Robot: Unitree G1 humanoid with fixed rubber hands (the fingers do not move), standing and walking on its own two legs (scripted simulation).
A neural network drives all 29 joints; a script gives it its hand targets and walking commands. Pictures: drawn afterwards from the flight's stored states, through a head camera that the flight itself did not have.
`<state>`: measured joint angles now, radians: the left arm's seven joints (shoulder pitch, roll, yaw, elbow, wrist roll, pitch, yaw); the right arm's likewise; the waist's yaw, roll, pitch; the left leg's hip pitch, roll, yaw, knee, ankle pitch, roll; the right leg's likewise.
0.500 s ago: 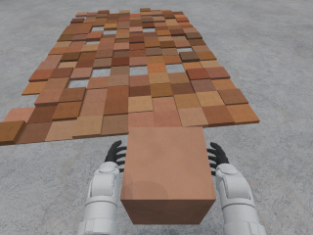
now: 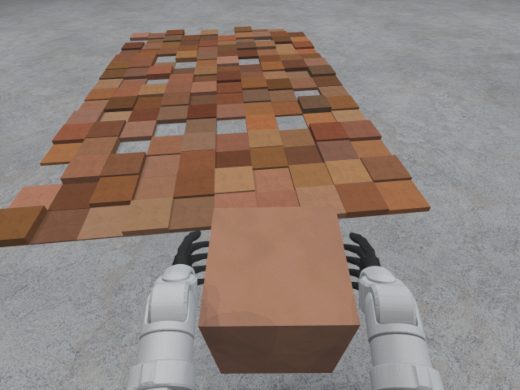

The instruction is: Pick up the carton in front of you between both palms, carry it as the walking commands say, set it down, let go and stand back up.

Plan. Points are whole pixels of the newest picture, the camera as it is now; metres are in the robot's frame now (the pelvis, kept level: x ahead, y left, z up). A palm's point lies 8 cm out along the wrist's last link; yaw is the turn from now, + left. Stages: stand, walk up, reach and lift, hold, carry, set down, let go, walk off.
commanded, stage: hold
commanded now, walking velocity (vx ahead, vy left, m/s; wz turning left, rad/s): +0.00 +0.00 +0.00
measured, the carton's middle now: (275, 294) +0.30 +0.00 -0.03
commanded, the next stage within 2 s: carry in 0.40 s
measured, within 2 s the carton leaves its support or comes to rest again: neither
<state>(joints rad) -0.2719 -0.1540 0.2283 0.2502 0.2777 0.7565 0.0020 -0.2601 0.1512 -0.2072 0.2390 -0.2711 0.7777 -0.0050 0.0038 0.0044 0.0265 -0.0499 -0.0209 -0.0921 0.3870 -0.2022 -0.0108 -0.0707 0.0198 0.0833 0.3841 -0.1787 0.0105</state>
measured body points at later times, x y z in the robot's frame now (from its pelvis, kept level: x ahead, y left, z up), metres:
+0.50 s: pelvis +0.01 +0.00 +0.00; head -0.03 +0.00 +0.44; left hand +0.31 +0.16 +0.04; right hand +0.31 -0.15 +0.04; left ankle +0.01 +0.13 -0.74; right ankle +0.03 -0.13 -0.74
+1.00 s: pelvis +0.21 +0.04 +0.00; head +0.20 +0.05 +0.45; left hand +0.47 +0.21 +0.07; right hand +0.49 -0.09 +0.07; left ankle +0.25 +0.14 -0.73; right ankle +0.10 -0.09 -0.74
